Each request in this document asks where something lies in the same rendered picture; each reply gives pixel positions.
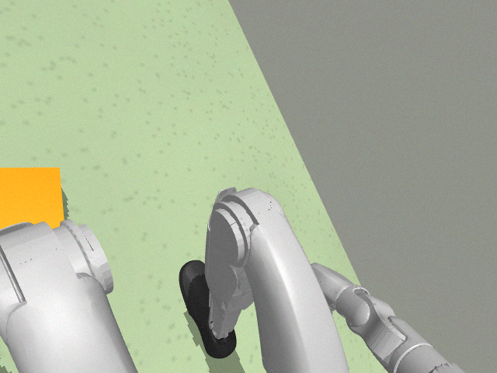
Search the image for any right robot arm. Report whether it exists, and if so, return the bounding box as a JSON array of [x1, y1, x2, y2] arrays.
[[336, 285, 465, 373]]

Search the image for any right robot hand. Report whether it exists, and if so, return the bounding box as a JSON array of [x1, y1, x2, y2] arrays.
[[311, 263, 355, 313]]

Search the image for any right robot foot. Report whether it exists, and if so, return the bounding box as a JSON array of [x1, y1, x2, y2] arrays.
[[179, 260, 237, 358]]

